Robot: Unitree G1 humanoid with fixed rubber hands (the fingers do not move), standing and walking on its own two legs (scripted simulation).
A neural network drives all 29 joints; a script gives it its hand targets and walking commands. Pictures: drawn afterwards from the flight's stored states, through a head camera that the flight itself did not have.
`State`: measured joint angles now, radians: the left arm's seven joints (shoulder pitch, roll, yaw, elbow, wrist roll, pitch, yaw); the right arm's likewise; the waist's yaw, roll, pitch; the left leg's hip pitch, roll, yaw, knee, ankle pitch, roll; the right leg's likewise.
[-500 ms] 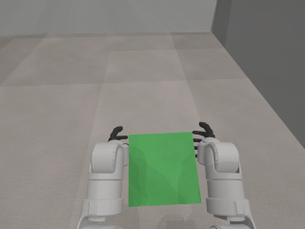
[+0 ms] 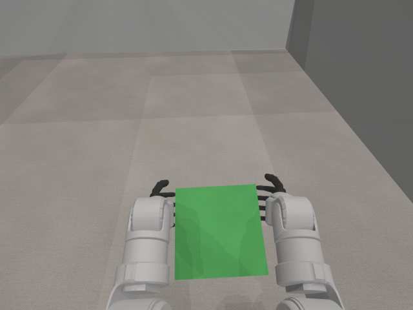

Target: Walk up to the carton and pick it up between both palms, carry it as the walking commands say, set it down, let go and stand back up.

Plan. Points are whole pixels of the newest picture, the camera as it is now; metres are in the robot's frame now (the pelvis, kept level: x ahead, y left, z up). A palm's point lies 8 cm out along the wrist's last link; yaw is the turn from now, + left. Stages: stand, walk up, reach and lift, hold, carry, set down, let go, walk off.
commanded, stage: hold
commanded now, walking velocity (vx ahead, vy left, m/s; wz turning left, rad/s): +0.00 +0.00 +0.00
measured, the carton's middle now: (217, 236) +0.31 +0.00 -0.05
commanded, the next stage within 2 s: set down in 0.82 s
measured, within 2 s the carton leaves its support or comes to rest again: neither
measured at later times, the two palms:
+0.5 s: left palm (151, 221) +0.28 +0.13 +0.06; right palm (280, 215) +0.30 -0.12 +0.06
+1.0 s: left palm (154, 217) +0.29 +0.13 +0.05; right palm (279, 212) +0.31 -0.12 +0.06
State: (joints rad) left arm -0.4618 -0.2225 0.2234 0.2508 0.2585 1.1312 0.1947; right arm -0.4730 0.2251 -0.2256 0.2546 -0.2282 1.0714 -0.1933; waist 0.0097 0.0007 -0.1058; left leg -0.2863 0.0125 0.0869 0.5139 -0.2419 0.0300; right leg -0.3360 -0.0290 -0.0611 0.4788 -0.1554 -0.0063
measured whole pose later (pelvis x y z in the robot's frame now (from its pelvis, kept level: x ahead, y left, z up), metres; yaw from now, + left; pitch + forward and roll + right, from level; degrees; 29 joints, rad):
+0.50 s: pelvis -0.02 -0.01 +0.00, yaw +1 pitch -9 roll +0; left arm -0.42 -0.20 0.30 0.45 0.32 0.76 0.08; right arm -0.45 0.21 -0.29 0.48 -0.33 0.73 -0.07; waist 0.02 0.01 -0.01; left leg -0.12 -0.02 -0.01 0.51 -0.24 0.01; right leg -0.18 0.00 -0.02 0.49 -0.17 -0.02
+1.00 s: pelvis -0.01 -0.01 +0.00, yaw +1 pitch -10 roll +0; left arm -0.43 -0.21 0.31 0.49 0.35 0.72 0.07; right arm -0.46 0.22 -0.30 0.49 -0.37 0.73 -0.06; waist 0.01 0.03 0.03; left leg -0.08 -0.01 -0.01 0.50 -0.25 0.01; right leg -0.13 0.01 -0.01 0.47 -0.18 -0.02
